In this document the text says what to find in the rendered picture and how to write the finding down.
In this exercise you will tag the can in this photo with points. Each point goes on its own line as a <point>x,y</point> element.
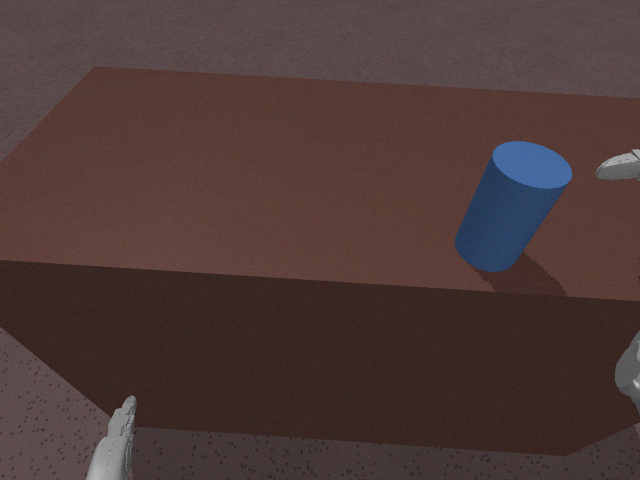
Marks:
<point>520,185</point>

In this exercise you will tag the right robot hand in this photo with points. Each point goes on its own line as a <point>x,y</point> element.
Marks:
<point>624,166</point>

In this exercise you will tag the left robot hand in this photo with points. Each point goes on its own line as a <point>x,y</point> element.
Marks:
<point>112,456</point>

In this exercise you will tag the right robot arm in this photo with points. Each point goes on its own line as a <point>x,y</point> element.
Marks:
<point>627,372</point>

